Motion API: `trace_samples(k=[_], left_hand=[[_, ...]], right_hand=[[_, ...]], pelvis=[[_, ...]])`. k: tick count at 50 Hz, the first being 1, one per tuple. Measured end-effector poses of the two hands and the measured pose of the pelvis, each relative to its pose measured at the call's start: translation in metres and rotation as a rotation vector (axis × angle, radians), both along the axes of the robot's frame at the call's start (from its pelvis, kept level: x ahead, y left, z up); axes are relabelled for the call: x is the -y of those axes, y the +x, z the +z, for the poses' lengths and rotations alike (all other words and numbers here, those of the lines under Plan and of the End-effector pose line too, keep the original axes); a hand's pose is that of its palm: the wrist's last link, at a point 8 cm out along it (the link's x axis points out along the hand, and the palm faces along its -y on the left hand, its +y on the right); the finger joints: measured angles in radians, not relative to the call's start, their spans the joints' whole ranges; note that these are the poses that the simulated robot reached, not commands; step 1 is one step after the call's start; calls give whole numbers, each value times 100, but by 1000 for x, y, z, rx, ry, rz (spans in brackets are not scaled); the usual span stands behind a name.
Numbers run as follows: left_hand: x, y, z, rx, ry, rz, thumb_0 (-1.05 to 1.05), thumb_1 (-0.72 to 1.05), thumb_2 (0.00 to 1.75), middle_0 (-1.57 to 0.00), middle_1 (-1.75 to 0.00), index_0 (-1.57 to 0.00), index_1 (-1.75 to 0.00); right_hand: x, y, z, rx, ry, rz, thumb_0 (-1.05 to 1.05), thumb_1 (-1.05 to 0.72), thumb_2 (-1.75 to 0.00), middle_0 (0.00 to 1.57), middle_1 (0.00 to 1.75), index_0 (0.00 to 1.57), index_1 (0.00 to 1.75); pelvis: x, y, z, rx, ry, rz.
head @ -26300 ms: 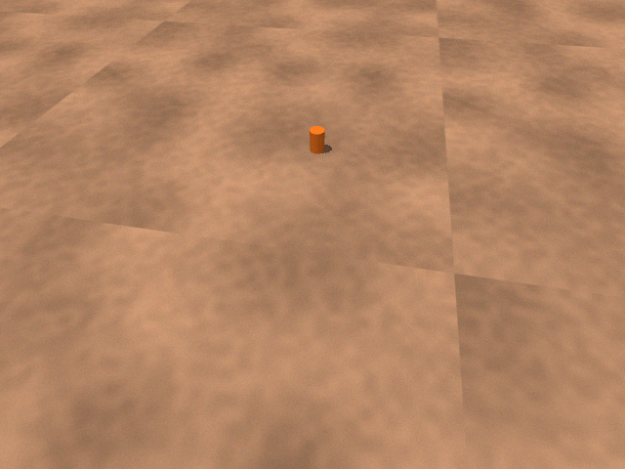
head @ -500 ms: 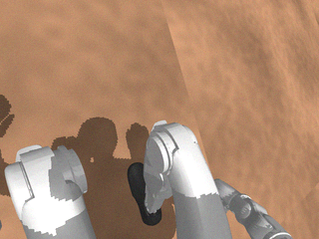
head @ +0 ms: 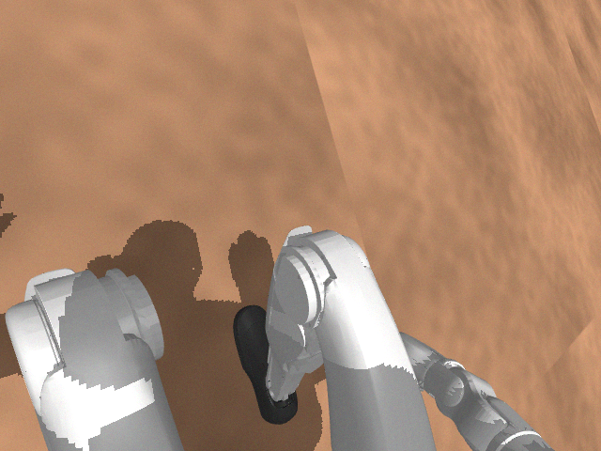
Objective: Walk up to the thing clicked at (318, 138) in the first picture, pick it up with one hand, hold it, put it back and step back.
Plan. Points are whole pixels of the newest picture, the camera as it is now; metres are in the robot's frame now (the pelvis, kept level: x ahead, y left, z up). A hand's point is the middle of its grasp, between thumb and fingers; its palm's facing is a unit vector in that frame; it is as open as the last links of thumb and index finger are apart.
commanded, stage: open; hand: left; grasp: from the side
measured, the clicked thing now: out of the picture +0.42 +0.32 -0.21
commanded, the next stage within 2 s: withdraw in 0.24 s
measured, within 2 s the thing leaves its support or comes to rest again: rests again in 0.28 s
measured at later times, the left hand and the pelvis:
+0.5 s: hand out of the picture +0.42 +0.32 -0.17, palm faces +0.51 -0.86 +0.00, open 17.3 cm; pelvis +0.00 +0.00 +0.00, yaw +0 degrees
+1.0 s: hand out of the picture +0.36 +0.39 -0.08, palm faces +0.45 -0.88 -0.16, open 17.5 cm; pelvis +0.00 -0.01 +0.04, yaw +4 degrees
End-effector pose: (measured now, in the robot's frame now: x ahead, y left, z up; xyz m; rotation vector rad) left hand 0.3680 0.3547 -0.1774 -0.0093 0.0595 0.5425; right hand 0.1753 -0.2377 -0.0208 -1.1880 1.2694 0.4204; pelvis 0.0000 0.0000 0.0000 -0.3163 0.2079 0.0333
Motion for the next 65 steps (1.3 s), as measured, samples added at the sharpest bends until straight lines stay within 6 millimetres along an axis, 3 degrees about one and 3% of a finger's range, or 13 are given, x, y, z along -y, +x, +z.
trace_samples(k=[5, 14, 20, 28, 38, 43, 50, 54, 59, 65], left_hand=[[0, 3, 4, 20, 1, 2, -1, -38, 61, -63, -67, -63, -65], [1, 4, 5, 9, 2, -7, -1, -51, 27, -41, -34, -41, -34], [1, 1, 4, 10, -2, 6, -2, -58, 13, -25, -18, -25, -17], [-8, 1, 11, 50, 20, -1, -2, -59, 8, -11, -7, -11, -7], [-63, -18, 76, 83, 101, -10, -2, -59, 7, -6, -4, -6, -4], [-69, -39, 92, 16, 54, -41, -2, -60, 5, -5, -4, -6, -3], [-75, -52, 108, -195, 67, -62, -2, -57, 7, -5, -5, -5, -5], [-88, -64, 143, -282, 139, -40, -2, -55, 8, -7, -6, -6, -6], [-102, -85, 203, -373, 240, 13, -2, -55, 7, -6, -6, -6, -6], [-77, -119, 243, -569, 245, -11, -2, -54, 6, -5, -6, -5, -5]], right_hand=[[-2, 3, 1, 8, 3, 8, 0, -91, -90, 20, 30, 21, 30], [-2, 0, 2, 21, 6, 6, 0, -92, -90, 20, 30, 21, 30], [-1, -5, 2, 7, 6, 3, 0, -91, -90, 20, 30, 21, 30], [1, -10, 2, -2, -3, -25, 0, -90, -90, 20, 30, 21, 30], [-1, -1, 4, 49, 57, -122, 0, -90, -90, 20, 30, 21, 30], [-6, 17, 4, 125, 132, -146, 0, -89, -90, 20, 30, 21, 30], [-11, 36, 9, 229, 222, -272, 0, -90, -91, 20, 30, 21, 30], [-13, 37, 14, 253, 275, -344, 0, -92, -91, 20, 30, 21, 30], [-9, 31, 15, 233, 329, -465, 0, -91, -91, 20, 30, 21, 30], [-9, 29, 28, 206, 393, -576, 1, -90, -90, 20, 30, 20, 30]], pelvis=[[0, -1, 0, 4, 0, 0], [0, -3, 0, 10, 0, -5], [1, -3, 0, 11, 2, -7], [1, -2, 2, 9, 0, -7], [3, 3, 16, -70, 15, 14], [3, 3, 24, -112, 26, 26], [7, 2, 38, -172, 61, 50], [10, 4, 53, -219, 78, 65], [11, 7, 77, -292, 101, 83], [12, 10, 116, -356, 135, 95]])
